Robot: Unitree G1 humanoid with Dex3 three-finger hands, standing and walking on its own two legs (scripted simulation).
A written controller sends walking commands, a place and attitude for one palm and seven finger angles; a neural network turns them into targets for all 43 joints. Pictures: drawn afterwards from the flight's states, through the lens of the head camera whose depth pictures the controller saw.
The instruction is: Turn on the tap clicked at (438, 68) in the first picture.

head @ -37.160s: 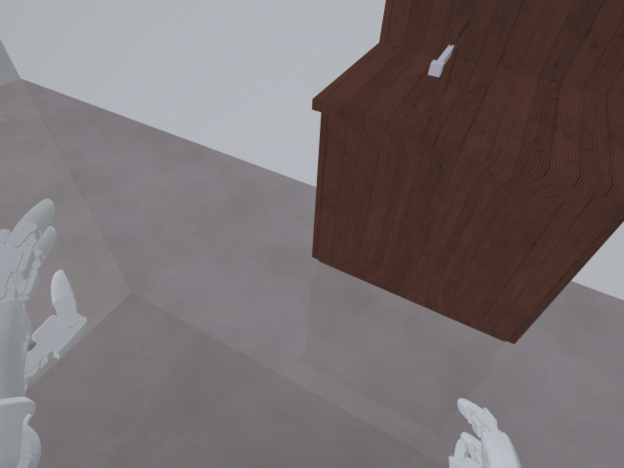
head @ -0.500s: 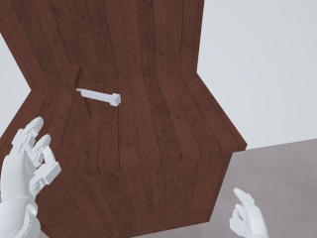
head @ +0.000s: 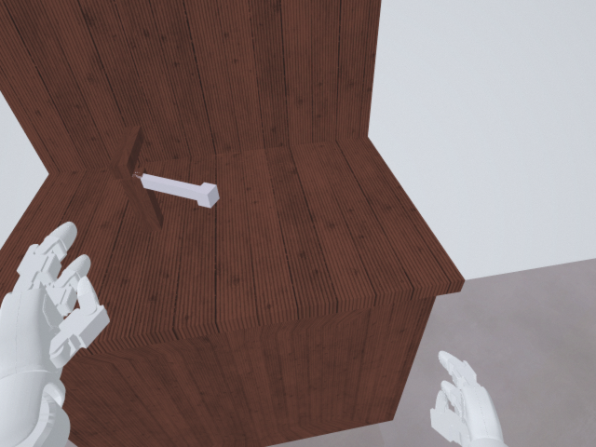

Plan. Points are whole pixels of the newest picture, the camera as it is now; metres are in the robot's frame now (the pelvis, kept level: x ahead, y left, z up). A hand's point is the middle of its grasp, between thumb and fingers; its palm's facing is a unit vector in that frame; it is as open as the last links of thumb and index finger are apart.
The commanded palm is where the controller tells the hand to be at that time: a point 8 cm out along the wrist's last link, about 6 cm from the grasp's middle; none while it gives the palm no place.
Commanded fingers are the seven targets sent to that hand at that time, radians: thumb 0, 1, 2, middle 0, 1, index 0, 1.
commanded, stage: reach beside the lever's end, fingers flat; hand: left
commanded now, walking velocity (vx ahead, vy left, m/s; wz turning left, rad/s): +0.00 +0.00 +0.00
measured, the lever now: (207, 195) +0.45 +0.23 +0.13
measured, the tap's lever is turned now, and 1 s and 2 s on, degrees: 59 59 59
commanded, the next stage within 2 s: none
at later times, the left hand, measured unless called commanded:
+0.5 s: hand (85, 291) +0.22 +0.29 +0.15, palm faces +0.52 -0.85 -0.12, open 7.5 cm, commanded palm +0.18 +0.33 +0.16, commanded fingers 0.00 0.90 0.90 -0.19 -0.27 -0.19 -0.27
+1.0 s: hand (67, 281) +0.24 +0.33 +0.14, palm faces +0.54 -0.84 -0.11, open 7.6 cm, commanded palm +0.20 +0.36 +0.14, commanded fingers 0.00 0.90 0.90 -0.17 -0.20 -0.17 -0.20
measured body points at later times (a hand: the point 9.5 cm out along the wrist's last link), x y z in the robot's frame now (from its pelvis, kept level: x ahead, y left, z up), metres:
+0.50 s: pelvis -0.01 +0.00 +0.00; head -0.03 -0.03 +0.45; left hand +0.19 +0.33 +0.16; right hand +0.20 -0.23 -0.07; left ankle +0.06 +0.12 -0.73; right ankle -0.03 -0.08 -0.73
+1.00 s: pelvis +0.00 +0.01 +0.00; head -0.02 +0.00 +0.45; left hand +0.21 +0.37 +0.15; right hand +0.19 -0.22 -0.08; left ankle +0.06 +0.12 -0.73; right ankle -0.03 -0.08 -0.73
